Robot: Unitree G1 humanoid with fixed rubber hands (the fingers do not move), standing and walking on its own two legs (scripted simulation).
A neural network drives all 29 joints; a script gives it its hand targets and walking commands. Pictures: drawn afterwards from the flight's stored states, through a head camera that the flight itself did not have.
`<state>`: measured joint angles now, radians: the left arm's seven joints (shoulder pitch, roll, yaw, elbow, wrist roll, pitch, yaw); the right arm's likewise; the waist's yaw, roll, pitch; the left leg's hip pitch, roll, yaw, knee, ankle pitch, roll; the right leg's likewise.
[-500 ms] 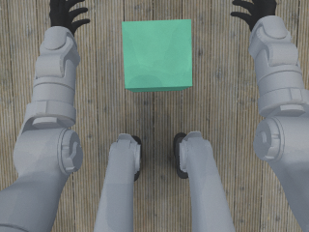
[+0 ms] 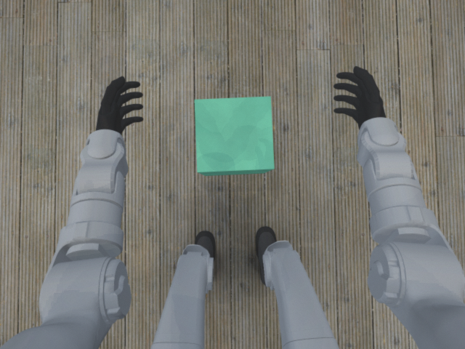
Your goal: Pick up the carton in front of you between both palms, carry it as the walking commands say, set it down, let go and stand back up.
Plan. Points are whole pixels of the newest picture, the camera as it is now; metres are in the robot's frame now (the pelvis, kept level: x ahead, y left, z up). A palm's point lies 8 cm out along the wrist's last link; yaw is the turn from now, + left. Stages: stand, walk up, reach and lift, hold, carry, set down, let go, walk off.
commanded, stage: let go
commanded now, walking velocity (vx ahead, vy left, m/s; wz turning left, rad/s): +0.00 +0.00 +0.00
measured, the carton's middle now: (233, 141) +0.48 +0.00 -0.55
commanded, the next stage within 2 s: stand in 1.08 s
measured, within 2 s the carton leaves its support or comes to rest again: neither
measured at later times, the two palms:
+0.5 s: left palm (46, 246) +0.28 +0.23 +0.00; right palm (434, 231) +0.28 -0.23 +0.00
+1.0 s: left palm (25, 302) +0.22 +0.23 +0.03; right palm (461, 291) +0.22 -0.23 +0.03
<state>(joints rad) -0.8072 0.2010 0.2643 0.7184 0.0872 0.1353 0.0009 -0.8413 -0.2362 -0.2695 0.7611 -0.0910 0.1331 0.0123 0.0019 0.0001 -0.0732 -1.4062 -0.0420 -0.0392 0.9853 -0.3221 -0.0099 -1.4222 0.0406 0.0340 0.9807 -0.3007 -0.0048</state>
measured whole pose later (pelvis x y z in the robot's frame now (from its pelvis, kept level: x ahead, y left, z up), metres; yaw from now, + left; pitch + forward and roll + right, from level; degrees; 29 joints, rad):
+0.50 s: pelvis +0.06 +0.00 +0.09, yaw +0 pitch +16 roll +0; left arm 0.03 0.18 0.09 0.52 0.01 -0.02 -0.05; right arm 0.01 -0.19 -0.10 0.54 -0.01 -0.02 0.05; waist 0.01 0.00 -0.04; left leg -0.57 -0.03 -0.05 0.56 -0.28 0.00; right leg -0.59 0.03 0.04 0.56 -0.26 -0.01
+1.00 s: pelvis +0.06 +0.00 +0.10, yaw +0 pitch -6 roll +0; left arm 0.21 0.20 0.05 0.42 0.02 0.15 -0.08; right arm 0.21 -0.21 -0.05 0.41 -0.02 0.16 0.08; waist 0.00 0.01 0.13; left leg -0.06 -0.03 -0.05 0.46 -0.29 0.01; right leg -0.08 0.03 0.04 0.45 -0.27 -0.01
